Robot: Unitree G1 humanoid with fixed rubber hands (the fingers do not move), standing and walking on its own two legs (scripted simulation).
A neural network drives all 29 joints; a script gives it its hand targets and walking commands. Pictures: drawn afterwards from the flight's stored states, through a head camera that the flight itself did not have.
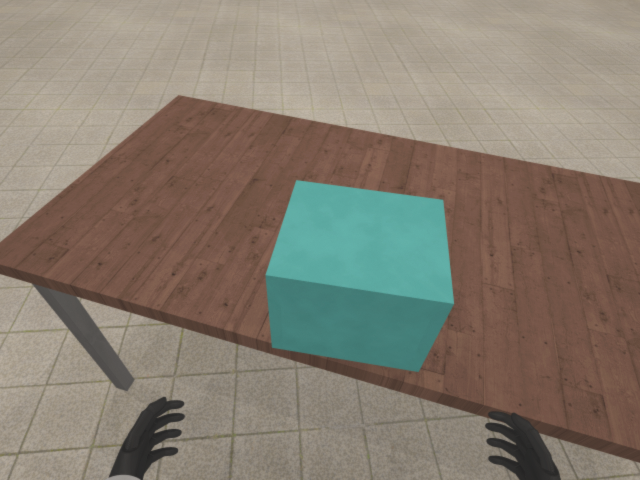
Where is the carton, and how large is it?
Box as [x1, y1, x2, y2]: [265, 180, 453, 371]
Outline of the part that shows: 296,180 265,275 272,347 418,371 453,304 442,200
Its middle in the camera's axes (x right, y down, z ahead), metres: +0.06 +0.06 +0.64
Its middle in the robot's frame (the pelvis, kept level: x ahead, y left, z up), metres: +0.46 -0.02 -0.03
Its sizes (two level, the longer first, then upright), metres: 0.246 0.208 0.196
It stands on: a table, 0.66 m high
